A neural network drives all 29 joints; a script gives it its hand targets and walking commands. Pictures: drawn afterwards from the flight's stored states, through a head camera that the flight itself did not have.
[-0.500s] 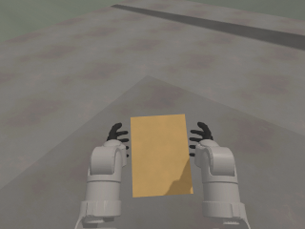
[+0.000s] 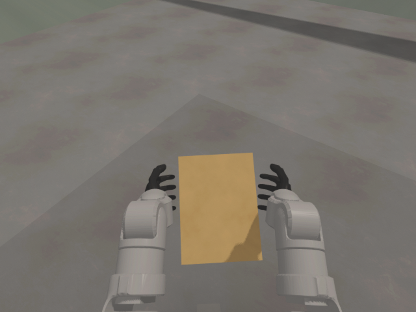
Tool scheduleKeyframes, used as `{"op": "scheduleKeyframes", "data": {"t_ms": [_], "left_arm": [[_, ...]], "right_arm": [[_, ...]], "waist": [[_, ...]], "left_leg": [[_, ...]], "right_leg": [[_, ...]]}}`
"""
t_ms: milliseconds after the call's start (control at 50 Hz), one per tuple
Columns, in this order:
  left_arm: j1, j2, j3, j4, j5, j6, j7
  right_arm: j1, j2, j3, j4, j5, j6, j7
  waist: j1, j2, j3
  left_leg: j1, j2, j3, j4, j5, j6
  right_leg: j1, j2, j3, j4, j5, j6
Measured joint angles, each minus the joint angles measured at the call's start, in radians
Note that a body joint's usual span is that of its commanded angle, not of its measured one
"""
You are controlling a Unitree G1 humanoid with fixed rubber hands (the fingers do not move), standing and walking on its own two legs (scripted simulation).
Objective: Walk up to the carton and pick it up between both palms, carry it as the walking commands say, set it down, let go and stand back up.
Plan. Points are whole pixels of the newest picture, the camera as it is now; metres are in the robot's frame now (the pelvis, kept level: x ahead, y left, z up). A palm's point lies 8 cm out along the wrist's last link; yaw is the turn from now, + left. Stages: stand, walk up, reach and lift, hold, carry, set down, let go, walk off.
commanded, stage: carry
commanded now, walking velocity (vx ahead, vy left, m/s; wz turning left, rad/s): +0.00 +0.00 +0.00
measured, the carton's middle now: (217, 206) +0.37 +0.00 -0.03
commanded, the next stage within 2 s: none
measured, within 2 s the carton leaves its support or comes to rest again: neither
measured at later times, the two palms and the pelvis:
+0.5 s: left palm (153, 202) +0.32 +0.12 +0.07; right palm (279, 202) +0.32 -0.12 +0.07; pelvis +0.00 +0.00 +0.00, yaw +0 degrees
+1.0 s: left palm (153, 203) +0.32 +0.12 +0.06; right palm (279, 203) +0.32 -0.12 +0.07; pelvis +0.00 +0.00 +0.00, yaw +0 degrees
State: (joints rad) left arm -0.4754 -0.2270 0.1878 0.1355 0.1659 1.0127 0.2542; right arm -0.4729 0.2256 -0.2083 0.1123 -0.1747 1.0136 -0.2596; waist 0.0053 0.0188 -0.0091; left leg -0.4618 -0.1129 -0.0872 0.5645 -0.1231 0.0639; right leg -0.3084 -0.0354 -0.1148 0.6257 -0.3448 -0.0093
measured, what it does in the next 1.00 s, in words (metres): stands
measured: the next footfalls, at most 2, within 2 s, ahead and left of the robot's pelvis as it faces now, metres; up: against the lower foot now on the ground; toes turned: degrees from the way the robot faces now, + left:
right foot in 1.92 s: -0.05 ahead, -0.12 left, +0.00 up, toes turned +3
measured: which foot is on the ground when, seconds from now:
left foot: down 0.00-1.00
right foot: down 0.00-1.00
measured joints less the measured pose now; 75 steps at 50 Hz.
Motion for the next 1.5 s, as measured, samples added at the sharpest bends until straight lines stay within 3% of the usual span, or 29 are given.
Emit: {"op": "scheduleKeyframes", "data": {"t_ms": [360, 560, 1300, 1360, 1420, 1500], "left_arm": [[0.009, 0.003, -0.014, -0.035, 0.0, -0.004, -0.004], [0.014, 0.006, 0.01, 0.027, 0.0, -0.037, -0.018], [0.024, 0.01, -0.003, 0.071, 0.0, -0.078, -0.02], [0.047, 0.019, -0.067, -0.073, -0.02, -0.008, 0.011], [0.047, 0.019, -0.108, -0.216, -0.02, 0.047, 0.035], [0.047, 0.019, -0.124, -0.292, -0.02, 0.094, 0.047]], "right_arm": [[0.007, -0.003, 0.012, -0.032, 0.008, 0.002, 0.005], [0.011, -0.005, 0.003, 0.028, 0.001, -0.024, 0.016], [0.023, -0.009, -0.007, 0.086, -0.012, -0.085, 0.026], [0.054, -0.021, 0.038, -0.064, 0.058, -0.015, -0.004], [0.055, -0.022, 0.068, -0.207, 0.08, 0.041, -0.021], [0.056, -0.022, 0.089, -0.293, 0.079, 0.1, -0.026]], "waist": [[0.0, -0.001, 0.012], [0.0, -0.003, 0.001], [0.0, -0.003, -0.002], [0.0, -0.003, 0.023], [0.0, -0.003, 0.044], [0.0, -0.003, 0.035]], "left_leg": [[-0.002, 0.0, 0.001, 0.005, -0.002, 0.005], [-0.003, 0.0, 0.001, 0.007, -0.004, 0.003], [-0.003, 0.0, 0.001, 0.008, -0.002, 0.005], [-0.003, 0.0, 0.001, 0.008, 0.0, 0.005], [-0.006, 0.0, 0.0, 0.011, 0.002, 0.005], [-0.009, 0.0, -0.001, 0.019, 0.0, 0.004]], "right_leg": [[0.0, 0.0, 0.0, 0.0, 0.0, 0.0], [0.001, 0.0, 0.0, 0.0, -0.001, 0.0], [0.002, 0.0, 0.0, 0.0, 0.001, 0.0], [0.002, 0.0, -0.001, 0.0, 0.002, 0.0], [-0.001, 0.0, -0.002, 0.003, 0.003, 0.0], [-0.003, 0.0, -0.003, 0.009, 0.001, 0.001]]}}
